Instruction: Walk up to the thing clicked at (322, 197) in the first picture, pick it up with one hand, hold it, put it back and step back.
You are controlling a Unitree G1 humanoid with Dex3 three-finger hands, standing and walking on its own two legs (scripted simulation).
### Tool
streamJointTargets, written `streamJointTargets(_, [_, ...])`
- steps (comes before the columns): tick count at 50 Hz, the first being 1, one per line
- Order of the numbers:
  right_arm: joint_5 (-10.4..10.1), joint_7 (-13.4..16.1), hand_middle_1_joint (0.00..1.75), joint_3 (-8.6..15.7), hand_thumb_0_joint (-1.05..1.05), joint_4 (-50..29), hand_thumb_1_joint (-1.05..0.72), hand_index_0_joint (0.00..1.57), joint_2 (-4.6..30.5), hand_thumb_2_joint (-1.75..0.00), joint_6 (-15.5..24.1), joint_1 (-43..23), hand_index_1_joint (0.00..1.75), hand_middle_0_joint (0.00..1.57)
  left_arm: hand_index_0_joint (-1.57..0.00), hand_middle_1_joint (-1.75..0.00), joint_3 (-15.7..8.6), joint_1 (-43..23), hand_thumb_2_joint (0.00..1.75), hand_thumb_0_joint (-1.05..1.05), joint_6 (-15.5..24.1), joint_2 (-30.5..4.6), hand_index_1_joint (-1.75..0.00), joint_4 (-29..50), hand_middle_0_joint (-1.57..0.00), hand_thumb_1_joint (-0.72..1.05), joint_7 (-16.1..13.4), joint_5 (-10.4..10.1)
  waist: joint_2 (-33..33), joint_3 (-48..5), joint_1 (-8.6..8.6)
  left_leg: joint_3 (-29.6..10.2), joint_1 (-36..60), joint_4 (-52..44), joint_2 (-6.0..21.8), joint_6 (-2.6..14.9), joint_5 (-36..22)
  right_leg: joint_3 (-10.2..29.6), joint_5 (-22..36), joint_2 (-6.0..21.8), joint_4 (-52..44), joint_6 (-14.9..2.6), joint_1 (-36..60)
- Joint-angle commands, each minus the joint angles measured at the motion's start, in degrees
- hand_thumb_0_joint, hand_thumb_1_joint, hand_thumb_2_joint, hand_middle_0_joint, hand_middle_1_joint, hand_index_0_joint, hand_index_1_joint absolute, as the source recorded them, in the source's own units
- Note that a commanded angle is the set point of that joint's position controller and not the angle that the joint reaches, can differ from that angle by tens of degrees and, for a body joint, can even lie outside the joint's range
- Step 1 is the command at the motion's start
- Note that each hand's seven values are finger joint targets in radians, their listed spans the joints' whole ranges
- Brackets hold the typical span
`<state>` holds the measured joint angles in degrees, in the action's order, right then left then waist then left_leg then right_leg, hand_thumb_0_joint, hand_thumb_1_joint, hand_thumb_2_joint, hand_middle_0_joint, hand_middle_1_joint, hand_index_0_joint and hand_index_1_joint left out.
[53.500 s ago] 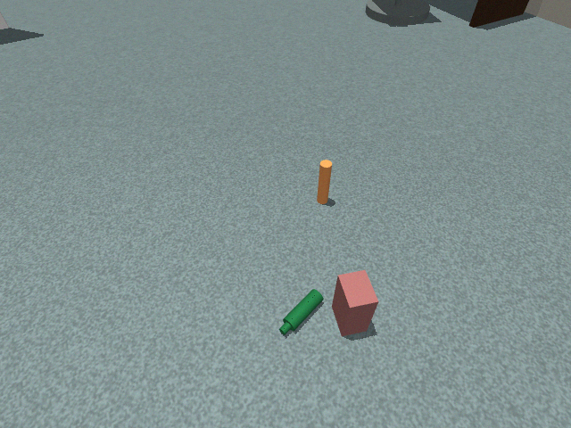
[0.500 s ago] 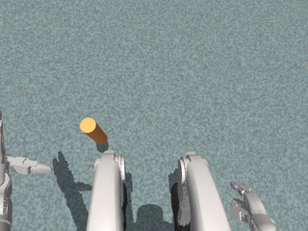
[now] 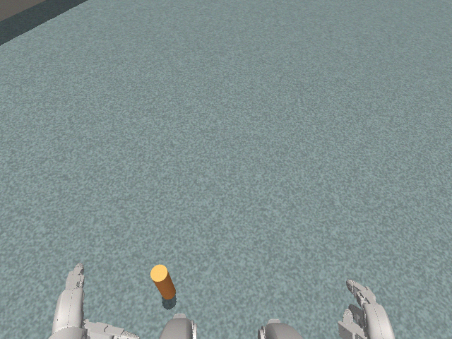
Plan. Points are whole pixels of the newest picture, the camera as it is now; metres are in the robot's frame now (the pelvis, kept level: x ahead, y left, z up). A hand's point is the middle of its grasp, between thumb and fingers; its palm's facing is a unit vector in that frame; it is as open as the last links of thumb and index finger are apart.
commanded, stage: home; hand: left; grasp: from the side
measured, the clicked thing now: (164, 283) +0.36 +0.20 -0.56
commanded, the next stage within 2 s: stand in 1.96 s
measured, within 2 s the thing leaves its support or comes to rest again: neither
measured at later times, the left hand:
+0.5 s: hand (114, 323) +0.18 +0.18 -0.02, palm faces +0.12 -0.95 -0.29, open 17.6 cm
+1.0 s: hand (121, 321) +0.18 +0.17 -0.02, palm faces +0.11 -0.95 -0.28, open 17.6 cm
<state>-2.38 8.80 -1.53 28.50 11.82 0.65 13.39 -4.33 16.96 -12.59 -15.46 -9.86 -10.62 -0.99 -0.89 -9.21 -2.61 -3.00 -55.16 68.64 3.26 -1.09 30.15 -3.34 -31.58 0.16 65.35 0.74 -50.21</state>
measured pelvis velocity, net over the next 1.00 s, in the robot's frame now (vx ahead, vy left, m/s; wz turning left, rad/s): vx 0.01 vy -0.01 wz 0.01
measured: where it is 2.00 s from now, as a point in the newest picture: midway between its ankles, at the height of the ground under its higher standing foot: outside the picture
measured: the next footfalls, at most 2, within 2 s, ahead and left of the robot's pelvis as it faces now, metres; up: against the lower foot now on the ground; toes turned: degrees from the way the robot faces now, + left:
none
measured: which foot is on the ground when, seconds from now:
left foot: down 0.00-1.00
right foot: down 0.00-1.00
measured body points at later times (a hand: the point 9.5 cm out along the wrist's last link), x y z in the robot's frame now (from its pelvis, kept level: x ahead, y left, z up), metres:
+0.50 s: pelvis +0.01 +0.00 +0.04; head +0.04 +0.01 +0.49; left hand +0.17 +0.23 +0.00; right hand +0.19 -0.24 -0.03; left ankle +0.03 +0.13 -0.64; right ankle +0.00 -0.13 -0.64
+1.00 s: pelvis +0.01 -0.01 +0.04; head +0.04 -0.01 +0.49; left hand +0.17 +0.22 +0.00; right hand +0.17 -0.25 -0.03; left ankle +0.03 +0.13 -0.64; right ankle +0.00 -0.13 -0.64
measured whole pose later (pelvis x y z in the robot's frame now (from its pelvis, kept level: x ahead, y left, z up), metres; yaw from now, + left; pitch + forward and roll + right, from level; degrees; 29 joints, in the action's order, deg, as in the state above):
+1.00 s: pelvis +0.01 -0.01 +0.04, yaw +0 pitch +8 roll -2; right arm -0.8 10.2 -1.3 29.5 11.8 6.7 15.8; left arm 0.8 25.8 -15.4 -11.3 -1.0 -8.1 -0.8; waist -1.9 -5.5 -1.3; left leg -1.5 -36.2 54.3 3.2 -1.6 25.8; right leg -2.5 -27.4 0.2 52.0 0.4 -32.2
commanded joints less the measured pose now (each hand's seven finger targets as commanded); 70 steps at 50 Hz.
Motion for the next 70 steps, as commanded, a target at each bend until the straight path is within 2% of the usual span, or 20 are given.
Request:
streamJointTargets(1, [0.39,1.87,0.30,2.71,0.00,-8.33,-0.90,0.20,7.09,-0.90,3.40,-0.07,0.30,0.20,-0.04,-0.04,0.26,2.93,0.03,0.00,0.54,-5.11,-0.04,16.39,-0.04,-0.60,-1.05,0.51,-6.46,-8.69,0.27,1.96,18.75,-15.94,-1.73,1.02,-13.17,-0.71,14.43,-1.39,-14.04,-1.47,10.61])
streamJointTargets(7, [0.83,2.50,0.30,2.74,0.00,-10.13,-0.90,0.20,6.62,-0.90,4.90,-0.05,0.30,0.20,-0.04,-0.04,1.89,10.68,0.02,0.00,-0.67,-3.00,-0.04,21.04,-0.04,-0.61,-0.54,0.53,-1.57,-5.42,0.93,1.82,21.99,-18.64,-1.70,1.12,-18.01,-1.49,17.95,-1.93,-17.48,-1.11,15.47])
streamJointTargets(12, [1.29,2.25,0.30,2.88,0.00,-10.43,-0.90,0.20,6.55,-0.90,5.90,-0.32,0.30,0.20,-0.04,-0.04,2.32,11.88,0.03,0.00,-0.55,-2.06,-0.04,21.73,-0.04,-0.60,0.53,0.74,0.04,-2.96,0.84,2.21,22.88,-20.02,-1.72,1.10,-18.68,-1.19,18.62,-1.90,-19.21,-0.87,17.00])
streamJointTargets(15, [1.41,2.12,0.30,2.91,0.00,-10.14,-0.90,0.20,6.80,-0.90,6.40,-0.46,0.30,0.20,-0.04,-0.05,1.43,9.95,0.04,0.00,0.02,-2.61,-0.05,21.20,-0.05,-0.58,0.97,0.84,-1.05,-0.92,0.89,2.58,22.77,-20.68,-1.95,1.06,-17.00,-0.64,17.19,-1.56,-20.09,-0.85,16.76])
streamJointTargets(16, [1.66,2.16,0.30,3.02,0.00,-9.98,-0.90,0.20,6.72,-0.90,6.74,-0.15,0.30,0.20,-0.04,-0.05,1.95,9.45,0.04,0.00,0.05,-1.91,-0.05,21.04,-0.05,-0.58,1.14,1.00,0.02,-1.84,0.39,2.69,23.39,-20.39,-1.96,1.12,-17.09,-0.49,17.34,-1.55,-20.18,-0.71,17.11])
streamJointTargets(18, [1.75,2.00,0.30,2.88,0.00,-9.84,-0.90,0.20,6.52,-0.90,7.24,-0.21,0.30,0.20,-0.05,-0.05,2.09,8.29,0.04,0.00,0.25,-1.81,-0.05,22.47,-0.05,-0.58,1.21,1.06,-1.74,-3.01,0.77,2.64,24.16,-21.08,-2.05,0.94,-16.47,-0.34,16.81,-1.46,-20.03,-0.90,17.74])
streamJointTargets(22, [1.76,2.12,0.30,2.93,0.00,-9.57,-0.90,0.20,6.80,-0.90,8.06,-0.75,0.30,0.20,-0.05,-0.05,2.95,7.65,0.04,0.00,0.08,-1.17,-0.05,21.95,-0.05,-0.58,1.42,1.00,-2.06,-1.89,0.60,2.77,25.00,-21.81,-2.18,0.88,-15.52,-0.34,16.04,-1.51,-20.74,-0.85,17.33])
streamJointTargets(24, [1.76,2.13,0.30,2.74,0.00,-9.41,-0.90,0.20,6.66,-0.90,8.21,-0.96,0.30,0.20,-0.05,-0.05,1.90,6.96,0.05,0.00,0.21,-2.21,-0.05,22.49,-0.05,-0.57,1.37,0.97,-2.37,-2.39,0.88,2.95,24.79,-21.65,-2.41,1.00,-14.43,-0.06,15.22,-1.31,-21.56,-0.75,17.80])
streamJointTargets(30, [1.78,2.00,0.30,2.84,0.00,-8.95,-0.90,0.20,6.91,-0.90,8.63,-1.20,0.30,0.20,-0.04,-0.05,1.86,9.03,0.03,0.00,0.03,-1.52,-0.05,20.67,-0.04,-0.60,1.57,0.95,-1.10,-2.62,1.43,2.79,24.98,-22.16,-2.30,1.05,-14.67,-0.17,15.16,-1.43,-21.65,-0.83,18.39])
streamJointTargets(36, [1.84,2.12,0.30,2.94,0.00,-8.50,-0.90,0.20,6.87,-0.90,8.67,-0.64,0.30,0.20,-0.05,-0.05,1.74,8.39,0.04,0.00,0.21,-1.76,-0.05,20.38,-0.05,-0.58,1.78,1.00,-0.68,-3.69,1.16,3.47,25.81,-20.82,-2.41,1.21,-19.01,0.40,20.52,-1.12,-21.64,-0.45,19.57])
streamJointTargets(38, [1.87,2.12,0.30,3.08,0.00,-8.39,-0.90,0.20,6.95,-0.90,8.81,-0.54,0.30,0.20,-0.04,-0.04,1.97,9.00,0.02,0.00,0.05,-1.51,-0.04,19.85,-0.04,-0.61,1.89,1.00,-0.86,-3.99,1.08,3.13,26.23,-21.14,-2.24,1.12,-19.46,0.06,20.16,-1.35,-21.20,-0.64,19.42])
streamJointTargets(39, [1.78,2.00,0.30,3.03,0.00,-8.27,-0.90,0.20,7.05,-0.90,8.84,-1.03,0.30,0.20,-0.04,-0.05,2.00,7.88,0.03,0.00,0.08,-1.60,-0.05,19.89,-0.04,-0.59,1.89,0.88,-1.24,-2.15,1.23,2.97,25.45,-21.90,-2.19,1.07,-17.39,-0.13,17.94,-1.36,-21.47,-0.76,18.77])
streamJointTargets(43, [1.74,2.11,0.30,3.01,0.00,-8.43,-0.90,0.20,7.04,-0.90,8.99,-1.20,0.30,0.20,-0.04,-0.05,1.76,8.28,0.03,0.00,0.05,-1.75,-0.05,19.53,-0.05,-0.59,1.94,0.97,0.60,-2.57,1.18,3.37,25.83,-21.62,-2.32,1.34,-17.14,0.24,18.30,-1.14,-22.31,-0.42,19.13])
streamJointTargets(45, [1.81,2.05,0.30,2.97,0.00,-8.25,-0.90,0.20,6.99,-0.90,9.06,-0.93,0.30,0.20,-0.04,-0.05,1.55,8.53,0.03,0.00,0.02,-1.88,-0.05,19.67,-0.05,-0.59,1.98,0.92,-1.23,-3.11,1.28,3.39,25.98,-21.64,-2.33,1.21,-17.30,0.36,18.29,-1.13,-22.09,-0.61,19.16])
streamJointTargets(46, [1.74,2.09,0.30,2.91,0.00,-8.24,-0.90,0.20,6.90,-0.90,9.12,-1.33,0.30,0.20,-0.04,-0.05,2.33,8.85,0.03,0.00,-0.11,-1.08,-0.05,19.19,-0.04,-0.59,2.10,0.88,-0.47,-1.79,1.39,3.36,25.83,-22.08,-2.26,1.20,-16.61,0.17,17.41,-1.19,-22.23,-0.58,18.74])
streamJointTargets(48, [1.83,2.13,0.30,2.99,0.00,-8.25,-0.90,0.20,6.92,-0.90,9.23,-1.34,0.30,0.20,-0.05,-0.05,1.69,7.84,0.04,0.00,-0.08,-1.69,-0.05,19.42,-0.05,-0.58,2.00,0.93,-0.24,-2.03,1.21,3.16,25.51,-22.32,-2.30,1.29,-15.20,0.03,15.98,-1.28,-22.41,-0.60,18.59])
streamJointTargets(53, [1.83,2.20,0.30,2.93,0.00,-8.35,-0.90,0.20,6.79,-0.90,9.25,-1.21,0.30,0.20,-0.04,-0.05,1.52,8.32,0.03,0.00,0.08,-1.82,-0.05,19.62,-0.04,-0.59,2.13,0.93,0.77,-2.66,1.36,3.89,25.39,-21.15,-2.60,1.54,-16.80,0.73,18.80,-0.81,-22.95,-0.23,19.64])
streamJointTargets(59, [1.81,2.26,0.30,2.72,0.00,-8.07,-0.90,0.20,6.65,-0.90,9.39,-1.56,0.30,0.20,-0.05,-0.05,1.86,7.22,0.04,0.00,0.35,-1.59,-0.05,19.77,-0.05,-0.58,2.21,0.86,-0.60,-0.71,1.54,3.75,25.06,-22.54,-2.59,1.36,-12.78,0.47,13.92,-0.89,-23.62,-0.63,18.26])
streamJointTargets(64, [1.90,2.39,0.30,2.98,0.00,-7.81,-0.90,0.20,6.86,-0.90,9.63,-0.87,0.30,0.20,-0.04,-0.05,1.54,9.48,0.03,0.00,0.18,-1.60,-0.05,19.00,-0.04,-0.59,2.08,1.05,-0.30,-3.31,1.38,3.40,26.75,-21.90,-2.36,1.31,-17.58,0.23,18.50,-1.09,-22.30,-0.61,19.53])
streamJointTargets(70, [1.88,2.09,0.30,2.80,0.00,-7.48,-0.90,0.20,6.75,-0.90,9.73,-1.76,0.30,0.20,-0.05,-0.05,1.67,7.57,0.04,0.00,0.35,-1.41,-0.05,19.46,-0.05,-0.58,2.07,0.92,-1.74,-1.21,1.60,2.91,26.14,-23.32,-2.15,1.01,-14.57,-0.26,14.81,-1.34,-22.36,-0.96,18.47])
